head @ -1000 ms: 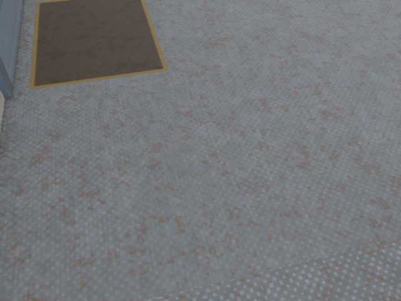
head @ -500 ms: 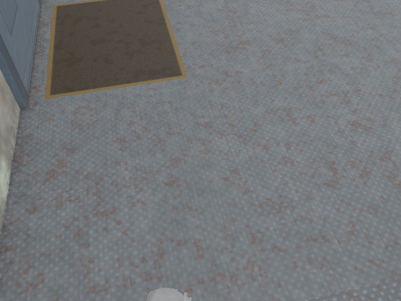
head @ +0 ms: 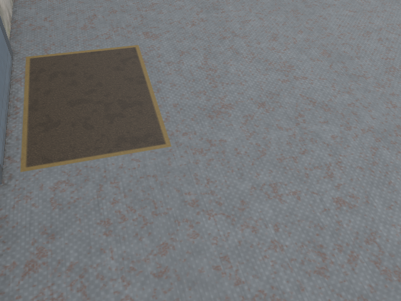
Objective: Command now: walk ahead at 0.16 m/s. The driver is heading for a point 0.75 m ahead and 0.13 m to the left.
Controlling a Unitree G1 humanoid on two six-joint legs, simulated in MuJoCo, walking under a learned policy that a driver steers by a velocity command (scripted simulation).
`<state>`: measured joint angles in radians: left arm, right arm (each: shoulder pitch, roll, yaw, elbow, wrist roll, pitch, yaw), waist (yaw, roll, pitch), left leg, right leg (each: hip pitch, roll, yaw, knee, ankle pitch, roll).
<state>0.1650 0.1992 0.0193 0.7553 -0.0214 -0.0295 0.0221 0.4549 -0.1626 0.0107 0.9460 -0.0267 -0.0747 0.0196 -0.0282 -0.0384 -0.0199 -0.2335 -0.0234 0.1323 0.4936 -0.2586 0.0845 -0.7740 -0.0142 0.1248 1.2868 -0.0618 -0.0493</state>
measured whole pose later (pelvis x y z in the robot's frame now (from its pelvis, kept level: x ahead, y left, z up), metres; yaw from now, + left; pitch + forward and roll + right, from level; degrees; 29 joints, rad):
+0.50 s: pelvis +0.12 -0.03 -0.01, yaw +2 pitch +1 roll +0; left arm 0.19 0.18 0.05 0.89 -0.03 -0.02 0.02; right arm 0.34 -0.20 -0.01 0.93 -0.02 -0.03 -0.03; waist -0.01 0.02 -0.01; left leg -0.14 -0.01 0.05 0.60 -0.45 0.04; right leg -0.34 0.02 -0.08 0.55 -0.23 -0.07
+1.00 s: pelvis +0.21 +0.05 +0.01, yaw +1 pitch +1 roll -2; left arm 0.14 0.24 0.08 0.87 -0.03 -0.07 0.02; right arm 0.50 -0.17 -0.02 0.99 -0.01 -0.10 -0.01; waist -0.08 -0.03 -0.07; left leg -0.16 0.00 0.02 0.37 -0.23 0.04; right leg -0.66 -0.08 0.00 1.05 -0.12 -0.04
